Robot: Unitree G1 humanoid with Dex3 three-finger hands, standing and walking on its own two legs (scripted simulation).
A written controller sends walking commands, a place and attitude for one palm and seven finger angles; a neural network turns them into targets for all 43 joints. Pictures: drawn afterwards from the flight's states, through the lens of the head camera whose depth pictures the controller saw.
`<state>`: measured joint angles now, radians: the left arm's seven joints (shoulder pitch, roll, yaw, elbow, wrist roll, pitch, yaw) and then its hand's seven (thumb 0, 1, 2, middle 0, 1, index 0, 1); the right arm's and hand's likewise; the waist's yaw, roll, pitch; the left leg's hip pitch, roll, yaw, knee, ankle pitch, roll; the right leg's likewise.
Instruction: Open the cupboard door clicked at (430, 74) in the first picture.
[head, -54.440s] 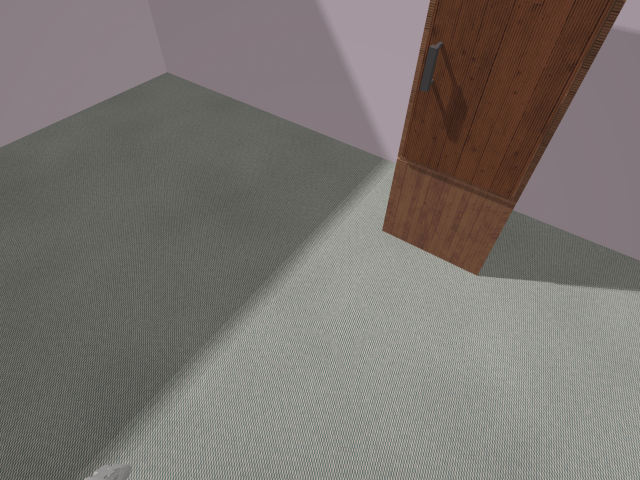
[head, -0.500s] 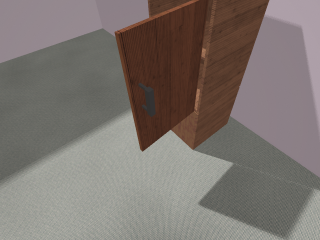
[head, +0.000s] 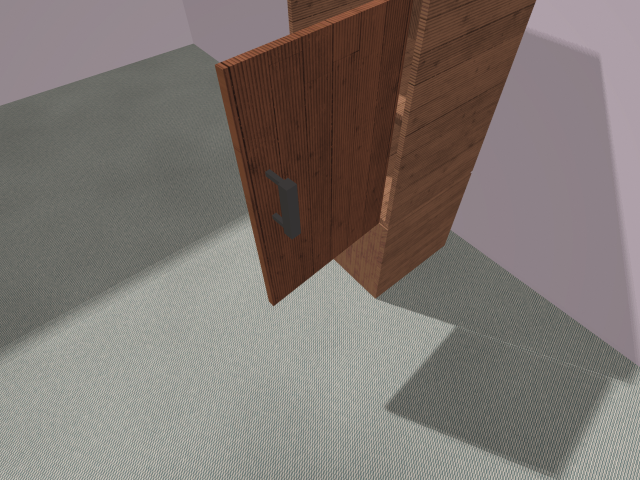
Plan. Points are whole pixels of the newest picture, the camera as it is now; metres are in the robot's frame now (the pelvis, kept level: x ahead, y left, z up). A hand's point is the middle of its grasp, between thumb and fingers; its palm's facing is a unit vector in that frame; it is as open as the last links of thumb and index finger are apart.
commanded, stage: look to check the result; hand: left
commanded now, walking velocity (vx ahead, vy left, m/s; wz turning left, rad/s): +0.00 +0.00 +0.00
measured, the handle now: (282, 204) +0.55 +0.10 -0.01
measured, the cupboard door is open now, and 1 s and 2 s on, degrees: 94 94 94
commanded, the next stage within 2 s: stand and wait in 0.38 s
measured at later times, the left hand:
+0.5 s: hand out of the picture +0.09 +0.23 -0.16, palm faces -0.02 -0.95 -0.31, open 7.4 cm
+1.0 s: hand out of the picture +0.09 +0.24 -0.16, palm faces -0.03 -0.95 -0.30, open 7.4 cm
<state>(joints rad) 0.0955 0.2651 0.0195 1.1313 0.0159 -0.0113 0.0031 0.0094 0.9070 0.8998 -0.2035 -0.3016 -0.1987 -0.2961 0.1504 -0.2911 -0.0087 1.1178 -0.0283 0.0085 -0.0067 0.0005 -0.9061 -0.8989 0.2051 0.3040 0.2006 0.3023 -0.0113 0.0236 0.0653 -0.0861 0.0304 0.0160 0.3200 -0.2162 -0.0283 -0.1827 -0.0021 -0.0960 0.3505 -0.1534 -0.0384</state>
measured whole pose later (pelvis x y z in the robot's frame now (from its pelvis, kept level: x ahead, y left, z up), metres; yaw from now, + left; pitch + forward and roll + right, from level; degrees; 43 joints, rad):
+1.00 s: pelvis +0.02 +0.01 +0.00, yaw -1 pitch -1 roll +0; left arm 0.11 0.29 0.01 1.14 0.01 -0.01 0.00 0.01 0.91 0.90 -0.20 -0.30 -0.20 -0.30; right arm 0.16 -0.28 0.00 1.13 -0.02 0.00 -0.01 0.00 -0.91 -0.90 0.21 0.30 0.20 0.30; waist -0.01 0.01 0.06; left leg -0.04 0.02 0.03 0.28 -0.23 -0.02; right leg -0.15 -0.01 -0.08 0.32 -0.16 -0.02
